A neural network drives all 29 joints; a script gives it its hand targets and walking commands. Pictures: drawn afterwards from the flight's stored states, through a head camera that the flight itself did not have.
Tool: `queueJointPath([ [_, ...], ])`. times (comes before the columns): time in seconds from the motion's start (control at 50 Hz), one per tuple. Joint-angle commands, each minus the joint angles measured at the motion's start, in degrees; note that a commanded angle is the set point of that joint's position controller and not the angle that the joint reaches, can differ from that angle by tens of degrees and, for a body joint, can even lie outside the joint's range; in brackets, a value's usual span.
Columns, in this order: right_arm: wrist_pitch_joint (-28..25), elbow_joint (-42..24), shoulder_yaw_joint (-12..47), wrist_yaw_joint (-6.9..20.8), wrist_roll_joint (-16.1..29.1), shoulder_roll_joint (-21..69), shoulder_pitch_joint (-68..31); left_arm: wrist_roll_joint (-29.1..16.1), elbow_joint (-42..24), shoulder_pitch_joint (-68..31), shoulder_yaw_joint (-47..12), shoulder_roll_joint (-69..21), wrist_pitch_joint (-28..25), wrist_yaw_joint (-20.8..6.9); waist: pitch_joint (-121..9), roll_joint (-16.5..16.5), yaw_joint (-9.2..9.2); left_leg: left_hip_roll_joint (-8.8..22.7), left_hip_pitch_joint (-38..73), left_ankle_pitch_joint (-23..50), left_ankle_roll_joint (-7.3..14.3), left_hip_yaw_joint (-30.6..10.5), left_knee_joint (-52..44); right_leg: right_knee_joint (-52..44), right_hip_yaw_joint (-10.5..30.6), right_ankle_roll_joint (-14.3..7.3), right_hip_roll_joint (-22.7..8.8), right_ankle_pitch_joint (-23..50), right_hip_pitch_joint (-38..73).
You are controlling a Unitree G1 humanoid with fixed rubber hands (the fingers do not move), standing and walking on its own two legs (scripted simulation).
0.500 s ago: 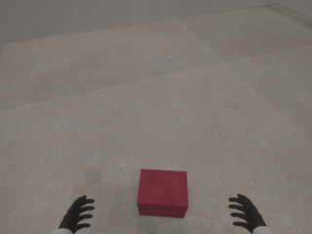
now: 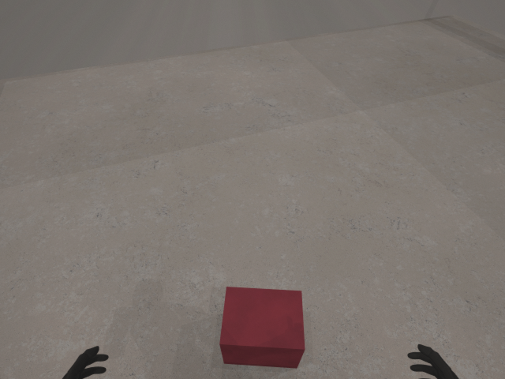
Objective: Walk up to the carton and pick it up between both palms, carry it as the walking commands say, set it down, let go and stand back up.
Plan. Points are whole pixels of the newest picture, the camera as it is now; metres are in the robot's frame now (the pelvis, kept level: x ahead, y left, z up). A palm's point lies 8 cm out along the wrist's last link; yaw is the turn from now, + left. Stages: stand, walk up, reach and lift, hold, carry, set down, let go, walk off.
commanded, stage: stand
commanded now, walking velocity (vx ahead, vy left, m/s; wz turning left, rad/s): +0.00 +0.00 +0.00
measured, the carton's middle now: (262, 327) +0.43 -0.03 -0.66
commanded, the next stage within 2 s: none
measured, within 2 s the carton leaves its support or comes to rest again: neither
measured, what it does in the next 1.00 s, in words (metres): stands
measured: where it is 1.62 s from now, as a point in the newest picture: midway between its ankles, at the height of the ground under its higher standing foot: outside the picture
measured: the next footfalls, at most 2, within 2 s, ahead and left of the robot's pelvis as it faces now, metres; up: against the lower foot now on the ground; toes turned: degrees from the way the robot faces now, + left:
none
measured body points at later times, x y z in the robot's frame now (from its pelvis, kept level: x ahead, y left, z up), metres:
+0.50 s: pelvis -0.01 +0.00 +0.01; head -0.01 +0.00 +0.46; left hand +0.11 +0.31 -0.10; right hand +0.12 -0.30 -0.10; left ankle -0.04 +0.10 -0.74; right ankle -0.02 -0.09 -0.74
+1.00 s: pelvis -0.02 +0.00 +0.01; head -0.03 +0.00 +0.46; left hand +0.08 +0.32 -0.10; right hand +0.09 -0.31 -0.10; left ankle -0.04 +0.10 -0.74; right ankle -0.02 -0.09 -0.74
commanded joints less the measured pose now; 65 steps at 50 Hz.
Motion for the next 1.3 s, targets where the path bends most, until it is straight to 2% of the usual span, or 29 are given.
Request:
queueJointPath([
  [0.0, -1.1, -2.0, -1.6, -0.4, 0.1, -8.3, -1.9, -0.1, -1.8, -2.0, 1.6, 8.3, -1.0, 0.3, -3.7, -0.2, 0.13, 7.5, -0.4, 22.2, -1.9, -6.2, -2.8, -2.2, 7.0, 1.5, -7.9, 20.9, 3.9],
  [0.22, -1.6, 2.9, -1.0, -0.5, 0.5, -9.6, -3.6, -0.4, 2.9, -3.2, 1.1, 9.2, -1.4, 0.3, -2.8, -0.1, 0.15, 8.2, 1.2, 22.7, -1.6, -6.7, -5.3, -4.1, 7.3, 1.2, -8.7, 20.4, 4.8],
  [0.74, -2.1, 10.5, 0.1, -0.1, 0.9, -11.3, -5.0, -0.9, 10.8, -5.0, -0.2, 11.2, -1.9, -0.1, -0.2, -0.4, 0.40, 8.8, 1.0, 14.7, -0.9, -7.5, -10.6, -9.1, 8.5, 0.7, -9.7, 12.9, 4.7],
  [1.28, -2.3, 14.1, 0.5, 0.1, 1.2, -12.3, -5.4, -1.2, 14.4, -6.0, -0.9, 12.4, -2.1, -0.2, -0.6, -0.5, 0.37, 9.2, 1.2, 15.0, -0.6, -7.6, -11.2, -10.0, 8.7, 0.3, -10.2, 13.8, 4.9],
])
